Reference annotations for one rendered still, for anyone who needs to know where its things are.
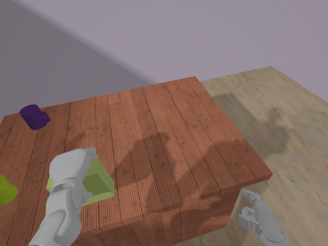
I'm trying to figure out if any right robot hand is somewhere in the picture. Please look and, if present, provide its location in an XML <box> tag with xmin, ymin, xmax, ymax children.
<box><xmin>239</xmin><ymin>189</ymin><xmax>277</xmax><ymax>234</ymax></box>

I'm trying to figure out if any table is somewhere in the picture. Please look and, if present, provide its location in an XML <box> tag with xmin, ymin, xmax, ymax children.
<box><xmin>0</xmin><ymin>76</ymin><xmax>273</xmax><ymax>246</ymax></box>

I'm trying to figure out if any robot left forearm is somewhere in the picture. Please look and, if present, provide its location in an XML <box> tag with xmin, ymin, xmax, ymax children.
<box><xmin>29</xmin><ymin>179</ymin><xmax>84</xmax><ymax>246</ymax></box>

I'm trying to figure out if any sponge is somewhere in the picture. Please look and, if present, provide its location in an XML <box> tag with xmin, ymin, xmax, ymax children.
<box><xmin>46</xmin><ymin>158</ymin><xmax>115</xmax><ymax>206</ymax></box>

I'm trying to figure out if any left robot hand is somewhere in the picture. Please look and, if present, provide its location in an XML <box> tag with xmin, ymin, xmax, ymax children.
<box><xmin>49</xmin><ymin>147</ymin><xmax>98</xmax><ymax>204</ymax></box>

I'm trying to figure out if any robot right forearm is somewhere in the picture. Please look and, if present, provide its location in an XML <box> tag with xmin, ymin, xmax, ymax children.
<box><xmin>258</xmin><ymin>223</ymin><xmax>290</xmax><ymax>246</ymax></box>

